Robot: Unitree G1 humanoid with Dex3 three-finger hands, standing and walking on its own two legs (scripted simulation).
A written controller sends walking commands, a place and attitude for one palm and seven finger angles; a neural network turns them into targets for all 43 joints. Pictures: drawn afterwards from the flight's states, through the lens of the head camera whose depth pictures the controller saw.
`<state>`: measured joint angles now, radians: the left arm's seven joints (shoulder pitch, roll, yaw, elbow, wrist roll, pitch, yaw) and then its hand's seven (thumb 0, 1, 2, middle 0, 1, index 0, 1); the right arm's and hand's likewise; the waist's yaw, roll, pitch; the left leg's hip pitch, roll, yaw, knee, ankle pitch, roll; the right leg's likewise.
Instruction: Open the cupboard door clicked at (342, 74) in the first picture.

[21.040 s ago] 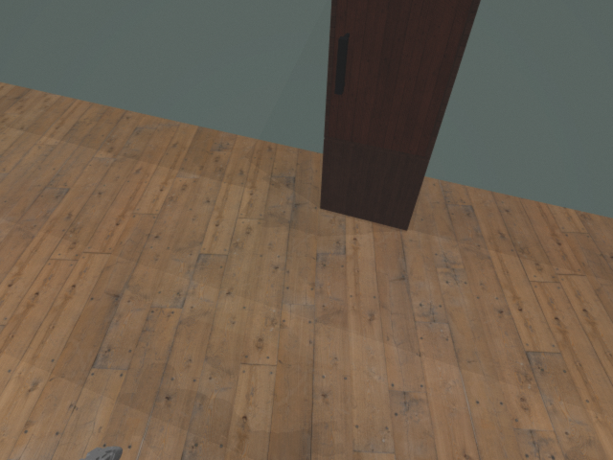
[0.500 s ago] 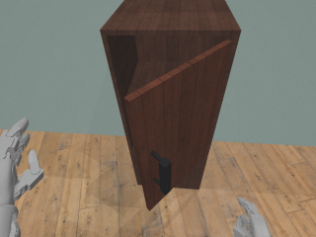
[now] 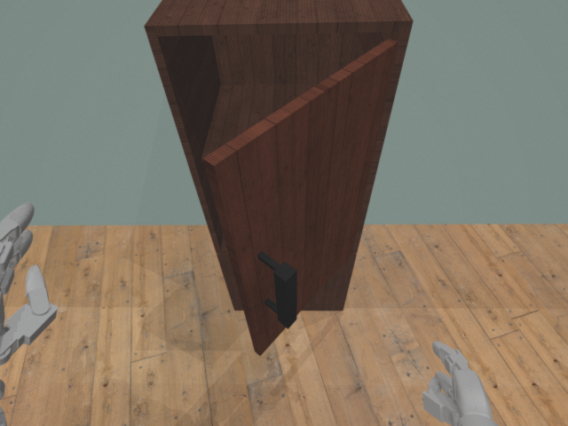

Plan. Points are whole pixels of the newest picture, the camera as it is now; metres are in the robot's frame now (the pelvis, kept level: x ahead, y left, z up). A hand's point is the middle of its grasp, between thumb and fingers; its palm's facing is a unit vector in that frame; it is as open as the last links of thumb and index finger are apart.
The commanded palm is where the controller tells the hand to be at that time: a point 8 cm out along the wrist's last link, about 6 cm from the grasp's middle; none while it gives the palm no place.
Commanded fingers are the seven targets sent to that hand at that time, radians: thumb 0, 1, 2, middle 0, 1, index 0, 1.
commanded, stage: step back with the hand held close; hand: left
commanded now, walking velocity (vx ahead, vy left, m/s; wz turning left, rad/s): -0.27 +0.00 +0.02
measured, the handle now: (276, 290) +0.34 +0.04 -0.05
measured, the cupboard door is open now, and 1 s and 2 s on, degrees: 49 49 49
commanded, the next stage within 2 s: stop stepping back and stand still in 1.02 s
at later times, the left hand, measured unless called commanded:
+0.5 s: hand out of the picture +0.09 +0.29 +0.15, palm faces +0.47 -0.71 -0.52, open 7.4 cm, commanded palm +0.03 +0.32 +0.17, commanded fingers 0.00 0.90 0.90 -0.20 -0.30 -0.20 -0.30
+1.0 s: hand out of the picture +0.02 +0.27 +0.15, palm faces +0.42 -0.79 -0.46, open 7.4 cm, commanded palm -0.03 +0.31 +0.17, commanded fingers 0.00 0.90 0.90 -0.20 -0.30 -0.20 -0.30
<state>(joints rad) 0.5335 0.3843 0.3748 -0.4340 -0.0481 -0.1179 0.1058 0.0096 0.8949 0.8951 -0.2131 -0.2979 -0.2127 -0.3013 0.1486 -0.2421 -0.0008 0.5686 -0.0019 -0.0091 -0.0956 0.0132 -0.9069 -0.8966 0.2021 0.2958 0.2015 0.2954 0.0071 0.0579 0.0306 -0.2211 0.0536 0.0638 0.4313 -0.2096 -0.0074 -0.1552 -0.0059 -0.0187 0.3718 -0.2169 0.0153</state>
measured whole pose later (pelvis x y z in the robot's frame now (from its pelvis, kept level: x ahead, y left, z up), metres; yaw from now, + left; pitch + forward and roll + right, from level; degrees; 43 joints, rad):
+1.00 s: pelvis -0.17 +0.01 -0.01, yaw +0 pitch +2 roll +0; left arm 0.52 0.42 0.39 -0.52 -0.03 -0.20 0.14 0.01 0.89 0.90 -0.21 -0.30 -0.21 -0.30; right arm 0.15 -0.18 0.02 0.67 -0.01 -0.09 -0.07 0.01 -0.91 -0.90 0.20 0.30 0.20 0.30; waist 0.05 -0.03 0.00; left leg -0.52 0.00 0.05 0.76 -0.32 -0.04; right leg -0.18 0.03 0.05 0.49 -0.34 -0.01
